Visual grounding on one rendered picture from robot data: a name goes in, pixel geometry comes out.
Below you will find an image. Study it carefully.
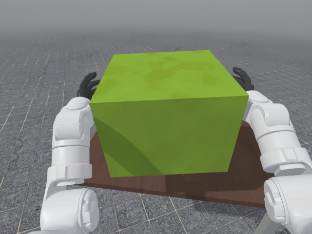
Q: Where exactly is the left robot upper arm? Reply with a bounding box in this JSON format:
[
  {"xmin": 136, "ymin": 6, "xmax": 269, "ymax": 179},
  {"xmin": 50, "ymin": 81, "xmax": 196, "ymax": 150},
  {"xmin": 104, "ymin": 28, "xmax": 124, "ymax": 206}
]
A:
[{"xmin": 27, "ymin": 188, "xmax": 99, "ymax": 234}]

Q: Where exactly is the robot left forearm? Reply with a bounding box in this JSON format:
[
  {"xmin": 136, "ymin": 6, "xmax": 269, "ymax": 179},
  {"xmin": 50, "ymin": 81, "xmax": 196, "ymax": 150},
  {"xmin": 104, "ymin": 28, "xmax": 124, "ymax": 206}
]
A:
[{"xmin": 40, "ymin": 97, "xmax": 94, "ymax": 228}]

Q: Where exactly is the robot left hand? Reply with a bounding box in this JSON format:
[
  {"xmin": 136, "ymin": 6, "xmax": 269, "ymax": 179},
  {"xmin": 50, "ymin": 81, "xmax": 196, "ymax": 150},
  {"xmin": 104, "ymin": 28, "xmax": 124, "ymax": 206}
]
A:
[{"xmin": 77, "ymin": 72, "xmax": 101, "ymax": 101}]

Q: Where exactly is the right robot upper arm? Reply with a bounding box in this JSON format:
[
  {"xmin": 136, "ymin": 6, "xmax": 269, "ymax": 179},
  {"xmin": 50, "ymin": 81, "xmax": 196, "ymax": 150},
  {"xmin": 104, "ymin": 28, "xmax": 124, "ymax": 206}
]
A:
[{"xmin": 264, "ymin": 174, "xmax": 312, "ymax": 234}]

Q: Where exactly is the robot right hand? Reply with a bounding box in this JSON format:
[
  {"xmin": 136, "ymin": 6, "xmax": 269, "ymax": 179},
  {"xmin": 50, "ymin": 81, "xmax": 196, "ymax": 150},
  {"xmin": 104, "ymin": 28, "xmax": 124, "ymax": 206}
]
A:
[{"xmin": 233, "ymin": 67, "xmax": 254, "ymax": 91}]

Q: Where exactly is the carton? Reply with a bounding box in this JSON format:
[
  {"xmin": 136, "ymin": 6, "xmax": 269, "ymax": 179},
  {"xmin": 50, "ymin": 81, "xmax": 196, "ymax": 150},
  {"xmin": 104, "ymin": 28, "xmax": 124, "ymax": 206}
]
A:
[{"xmin": 89, "ymin": 50, "xmax": 249, "ymax": 177}]

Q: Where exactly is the robot right forearm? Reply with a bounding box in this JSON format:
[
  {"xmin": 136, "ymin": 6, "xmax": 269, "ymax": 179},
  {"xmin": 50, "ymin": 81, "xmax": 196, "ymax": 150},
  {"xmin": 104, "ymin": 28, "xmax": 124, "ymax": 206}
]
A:
[{"xmin": 242, "ymin": 90, "xmax": 312, "ymax": 176}]

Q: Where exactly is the table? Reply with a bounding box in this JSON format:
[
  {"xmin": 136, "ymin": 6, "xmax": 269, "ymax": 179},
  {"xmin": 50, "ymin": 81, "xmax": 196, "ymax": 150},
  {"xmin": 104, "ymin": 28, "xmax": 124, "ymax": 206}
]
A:
[{"xmin": 74, "ymin": 120, "xmax": 281, "ymax": 234}]

